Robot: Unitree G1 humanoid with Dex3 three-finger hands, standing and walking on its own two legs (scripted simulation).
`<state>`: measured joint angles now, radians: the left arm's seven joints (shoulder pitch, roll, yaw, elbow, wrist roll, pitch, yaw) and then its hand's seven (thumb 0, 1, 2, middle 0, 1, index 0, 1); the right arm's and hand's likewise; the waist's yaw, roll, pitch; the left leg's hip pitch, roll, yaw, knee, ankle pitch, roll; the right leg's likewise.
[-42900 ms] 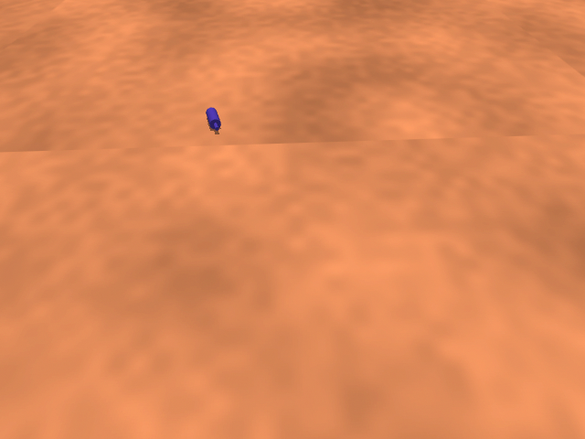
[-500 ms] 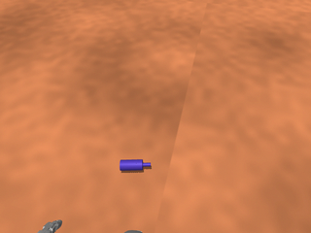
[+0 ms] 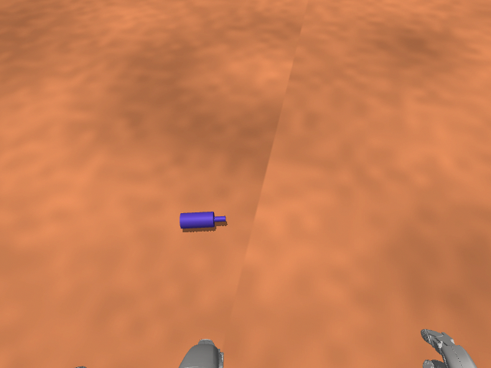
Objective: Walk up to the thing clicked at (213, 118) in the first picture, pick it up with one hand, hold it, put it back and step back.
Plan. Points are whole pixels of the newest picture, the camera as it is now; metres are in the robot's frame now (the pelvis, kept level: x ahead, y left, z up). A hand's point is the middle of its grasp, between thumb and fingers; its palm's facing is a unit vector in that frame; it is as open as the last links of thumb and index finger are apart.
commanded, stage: step back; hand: left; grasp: from above
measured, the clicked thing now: (203, 219) +0.77 +0.22 -0.71
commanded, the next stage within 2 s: stand in 1.76 s
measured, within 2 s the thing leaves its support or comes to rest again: neither
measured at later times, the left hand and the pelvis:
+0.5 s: hand out of the picture -0.08 +0.25 -0.13, palm faces +0.05 -0.93 -0.38, open 7.4 cm; pelvis -0.18 -0.03 +0.01, yaw +3 degrees
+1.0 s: hand out of the picture -0.27 +0.24 -0.12, palm faces +0.11 -0.90 -0.43, open 7.4 cm; pelvis -0.29 -0.05 +0.01, yaw +7 degrees
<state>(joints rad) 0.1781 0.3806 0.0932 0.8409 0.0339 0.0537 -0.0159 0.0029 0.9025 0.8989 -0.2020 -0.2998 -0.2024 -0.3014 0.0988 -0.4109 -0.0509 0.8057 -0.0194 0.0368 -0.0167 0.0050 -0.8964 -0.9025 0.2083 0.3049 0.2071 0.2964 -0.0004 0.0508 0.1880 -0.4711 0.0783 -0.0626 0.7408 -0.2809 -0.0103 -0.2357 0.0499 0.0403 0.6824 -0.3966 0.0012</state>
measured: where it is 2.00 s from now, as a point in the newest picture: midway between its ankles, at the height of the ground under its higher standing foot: outside the picture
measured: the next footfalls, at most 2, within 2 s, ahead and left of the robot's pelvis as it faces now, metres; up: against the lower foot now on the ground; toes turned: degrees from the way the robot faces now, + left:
left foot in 0.28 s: -0.07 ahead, +0.10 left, +0.00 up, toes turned +3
right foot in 0.62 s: -0.22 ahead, -0.17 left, +0.00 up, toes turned +3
